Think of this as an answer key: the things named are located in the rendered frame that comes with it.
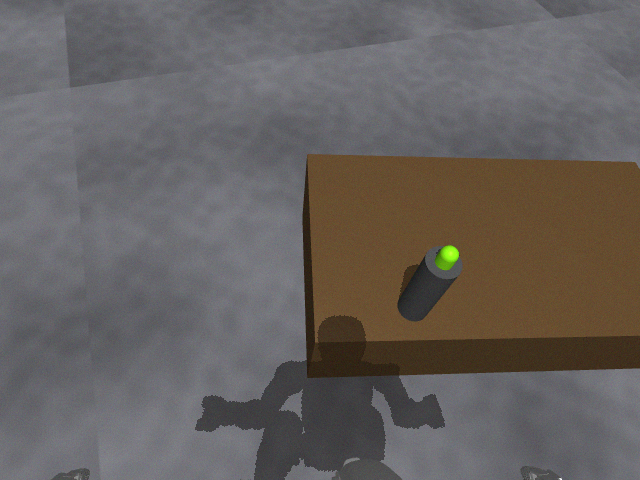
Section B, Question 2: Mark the bottle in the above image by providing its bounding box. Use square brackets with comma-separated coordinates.
[397, 245, 463, 322]

